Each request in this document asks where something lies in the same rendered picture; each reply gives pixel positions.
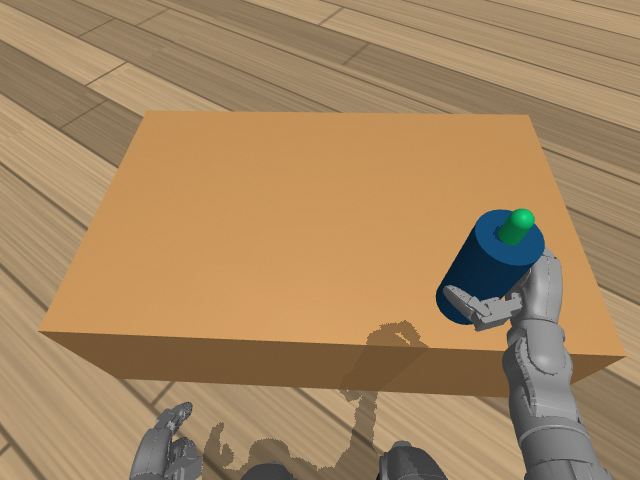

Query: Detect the right robot hand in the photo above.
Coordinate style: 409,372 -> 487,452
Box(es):
443,230 -> 563,332

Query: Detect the left robot hand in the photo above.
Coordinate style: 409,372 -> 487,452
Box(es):
129,402 -> 203,480

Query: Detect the bottle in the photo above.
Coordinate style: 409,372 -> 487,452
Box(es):
436,209 -> 545,325

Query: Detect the right robot arm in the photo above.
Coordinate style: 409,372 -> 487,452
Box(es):
502,318 -> 614,480

